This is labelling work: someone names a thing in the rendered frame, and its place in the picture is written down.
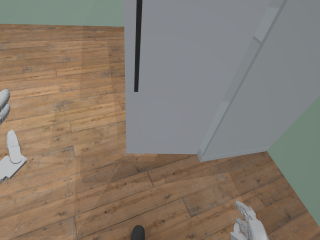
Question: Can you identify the left robot hand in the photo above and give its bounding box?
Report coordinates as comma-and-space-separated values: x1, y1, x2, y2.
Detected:
0, 89, 27, 184

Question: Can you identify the robot left foot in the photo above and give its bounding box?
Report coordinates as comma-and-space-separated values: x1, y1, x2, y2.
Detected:
131, 225, 145, 240

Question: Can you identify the right robot hand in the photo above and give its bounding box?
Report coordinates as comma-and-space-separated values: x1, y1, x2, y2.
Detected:
230, 200, 269, 240

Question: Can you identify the fridge door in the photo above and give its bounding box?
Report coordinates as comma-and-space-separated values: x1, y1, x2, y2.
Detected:
124, 0, 271, 154

